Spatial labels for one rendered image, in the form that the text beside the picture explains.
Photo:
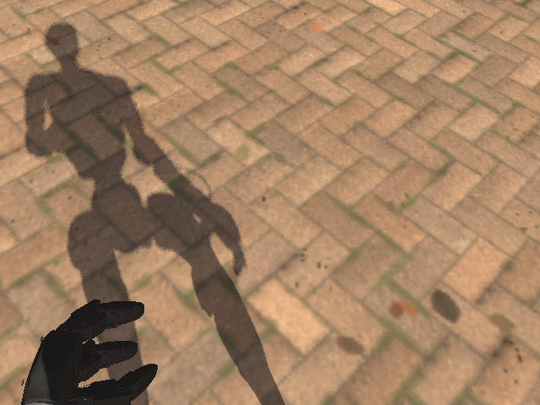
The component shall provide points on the robot left hand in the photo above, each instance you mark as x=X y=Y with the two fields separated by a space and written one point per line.
x=63 y=361

